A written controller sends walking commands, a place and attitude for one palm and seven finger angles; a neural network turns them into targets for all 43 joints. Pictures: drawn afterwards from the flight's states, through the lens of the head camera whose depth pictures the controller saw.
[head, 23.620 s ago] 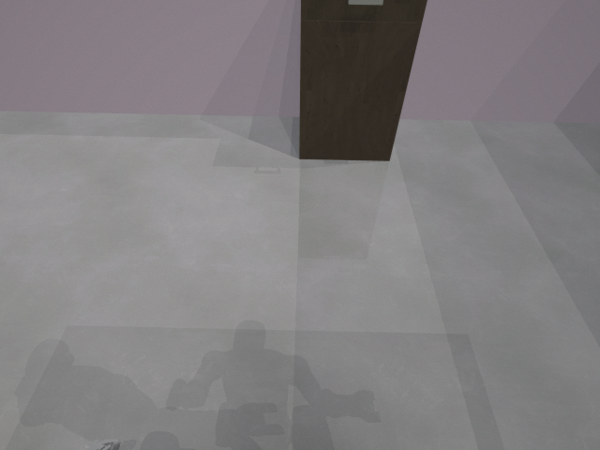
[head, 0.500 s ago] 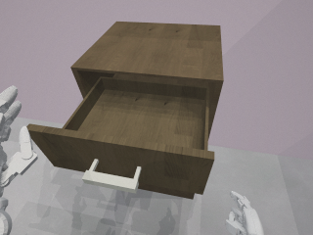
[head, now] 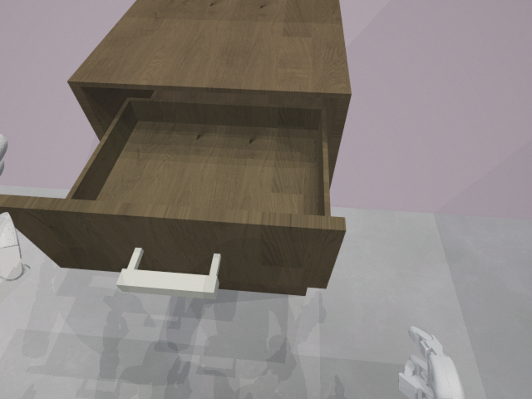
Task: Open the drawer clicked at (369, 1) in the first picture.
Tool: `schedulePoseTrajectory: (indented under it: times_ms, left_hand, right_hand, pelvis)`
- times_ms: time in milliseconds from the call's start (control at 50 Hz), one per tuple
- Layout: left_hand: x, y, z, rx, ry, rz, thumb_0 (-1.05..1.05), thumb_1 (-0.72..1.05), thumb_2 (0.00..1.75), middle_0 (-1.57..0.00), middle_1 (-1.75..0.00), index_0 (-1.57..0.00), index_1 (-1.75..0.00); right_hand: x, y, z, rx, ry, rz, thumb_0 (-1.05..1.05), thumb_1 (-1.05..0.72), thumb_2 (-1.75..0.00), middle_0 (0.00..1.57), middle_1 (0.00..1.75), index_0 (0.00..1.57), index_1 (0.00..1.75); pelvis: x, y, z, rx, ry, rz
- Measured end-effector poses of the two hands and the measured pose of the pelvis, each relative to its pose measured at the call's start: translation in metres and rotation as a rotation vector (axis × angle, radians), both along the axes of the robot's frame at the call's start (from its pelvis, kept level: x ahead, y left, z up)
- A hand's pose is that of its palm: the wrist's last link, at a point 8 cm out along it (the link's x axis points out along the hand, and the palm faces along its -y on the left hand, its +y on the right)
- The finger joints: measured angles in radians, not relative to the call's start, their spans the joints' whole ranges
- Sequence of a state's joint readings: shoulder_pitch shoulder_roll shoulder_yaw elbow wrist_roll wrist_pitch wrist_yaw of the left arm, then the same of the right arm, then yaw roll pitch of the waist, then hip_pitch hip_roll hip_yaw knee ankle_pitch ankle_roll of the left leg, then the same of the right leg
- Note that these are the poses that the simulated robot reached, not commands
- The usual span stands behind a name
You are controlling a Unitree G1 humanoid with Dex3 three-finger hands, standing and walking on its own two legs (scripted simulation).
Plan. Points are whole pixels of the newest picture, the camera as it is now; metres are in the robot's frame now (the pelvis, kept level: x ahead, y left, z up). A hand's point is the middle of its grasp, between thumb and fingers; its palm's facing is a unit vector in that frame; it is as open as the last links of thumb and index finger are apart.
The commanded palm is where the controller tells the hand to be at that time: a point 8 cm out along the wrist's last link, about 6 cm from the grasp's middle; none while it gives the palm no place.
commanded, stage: step back with the hand held close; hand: left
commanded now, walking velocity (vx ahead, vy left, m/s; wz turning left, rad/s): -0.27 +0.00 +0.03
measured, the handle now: (173, 270) +0.29 +0.15 +0.05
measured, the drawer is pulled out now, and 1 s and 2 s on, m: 0.27 0.27 0.27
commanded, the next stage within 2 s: stop stepping back and stand still in 0.80 s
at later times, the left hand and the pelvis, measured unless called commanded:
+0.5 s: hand out of the picture +0.12 +0.24 +0.23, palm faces +0.48 -0.75 -0.45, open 7.4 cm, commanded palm +0.06 +0.28 +0.23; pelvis -0.07 +0.00 -0.01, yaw +0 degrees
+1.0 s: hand out of the picture +0.02 +0.21 +0.23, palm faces +0.43 -0.78 -0.45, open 7.4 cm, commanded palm -0.05 +0.26 +0.23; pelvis -0.18 -0.02 -0.01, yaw -1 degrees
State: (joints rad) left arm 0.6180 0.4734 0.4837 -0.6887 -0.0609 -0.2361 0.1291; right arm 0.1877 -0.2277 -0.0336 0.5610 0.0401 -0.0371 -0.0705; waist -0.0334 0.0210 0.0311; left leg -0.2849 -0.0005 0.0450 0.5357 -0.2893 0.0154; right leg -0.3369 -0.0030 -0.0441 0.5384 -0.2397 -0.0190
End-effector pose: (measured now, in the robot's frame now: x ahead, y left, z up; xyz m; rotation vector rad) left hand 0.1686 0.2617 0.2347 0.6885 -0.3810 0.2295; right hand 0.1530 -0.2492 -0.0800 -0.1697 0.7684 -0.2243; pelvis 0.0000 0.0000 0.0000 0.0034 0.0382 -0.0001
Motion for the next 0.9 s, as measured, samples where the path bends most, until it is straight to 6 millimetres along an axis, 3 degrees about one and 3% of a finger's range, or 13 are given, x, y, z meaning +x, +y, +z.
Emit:
schedulePoseTrajectory:
  times_ms: [240, 440, 580, 680, 780, 900]
  left_hand:
    - [-0.056, 0.004, -0.001, -0.057, -0.134, 0.065, 0.01, 0.89, 0.90, -0.21, -0.30, -0.21, -0.31]
    - [-0.081, 0.018, 0.002, -0.061, -0.202, 0.067, 0.01, 0.89, 0.90, -0.21, -0.30, -0.21, -0.30]
    - [-0.096, -0.002, 0.000, -0.052, -0.206, 0.017, 0.01, 0.89, 0.90, -0.21, -0.30, -0.21, -0.30]
    - [-0.114, -0.017, -0.001, -0.065, -0.165, -0.034, 0.01, 0.89, 0.90, -0.21, -0.30, -0.21, -0.30]
    - [-0.135, -0.005, 0.001, -0.037, -0.144, -0.016, 0.01, 0.89, 0.90, -0.21, -0.30, -0.21, -0.31]
    - [-0.164, 0.007, 0.000, -0.033, -0.172, 0.014, 0.01, 0.89, 0.90, -0.21, -0.30, -0.21, -0.31]
  right_hand:
    - [-0.032, 0.015, -0.006, -0.007, -0.039, 0.077, 0.01, -0.91, -0.90, 0.20, 0.30, 0.20, 0.30]
    - [-0.064, 0.020, 0.002, -0.028, -0.068, 0.084, 0.01, -0.91, -0.90, 0.20, 0.30, 0.20, 0.30]
    - [-0.080, 0.019, -0.007, 0.014, -0.075, 0.126, 0.01, -0.91, -0.90, 0.20, 0.30, 0.20, 0.30]
    - [-0.102, 0.008, -0.007, 0.023, -0.031, 0.105, 0.01, -0.91, -0.90, 0.20, 0.30, 0.20, 0.30]
    - [-0.125, 0.002, 0.004, -0.034, 0.003, 0.088, 0.01, -0.91, -0.90, 0.20, 0.30, 0.20, 0.30]
    - [-0.150, 0.003, 0.005, -0.054, -0.017, 0.092, 0.01, -0.91, -0.90, 0.20, 0.30, 0.20, 0.30]
  pelvis:
    - [-0.038, -0.003, -0.010, -0.010, -0.014, 0.014]
    - [-0.065, 0.003, -0.010, -0.016, -0.037, 0.011]
    - [-0.092, -0.011, -0.015, -0.021, -0.034, -0.009]
    - [-0.110, -0.016, -0.011, -0.001, -0.034, 0.013]
    - [-0.126, -0.011, -0.004, 0.014, -0.017, 0.022]
    - [-0.156, -0.010, -0.007, -0.003, -0.016, 0.019]
